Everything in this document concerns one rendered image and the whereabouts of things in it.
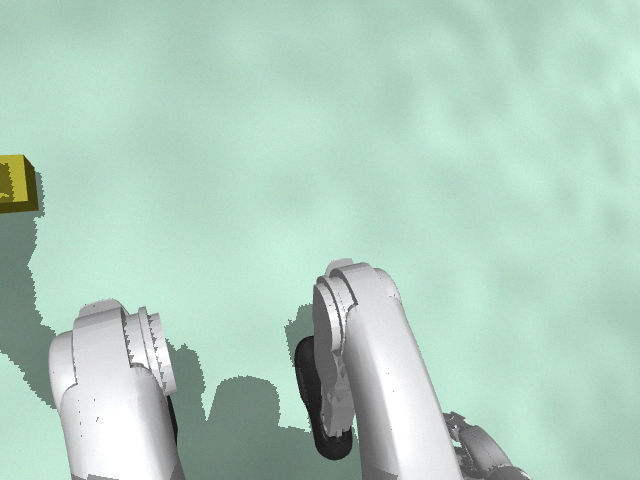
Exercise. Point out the right robot hand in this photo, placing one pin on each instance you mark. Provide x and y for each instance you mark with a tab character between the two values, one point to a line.
479	455

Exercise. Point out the small box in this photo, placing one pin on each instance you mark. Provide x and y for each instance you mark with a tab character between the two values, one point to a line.
18	192

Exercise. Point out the right robot foot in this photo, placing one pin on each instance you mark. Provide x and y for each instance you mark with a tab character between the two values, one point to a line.
332	448

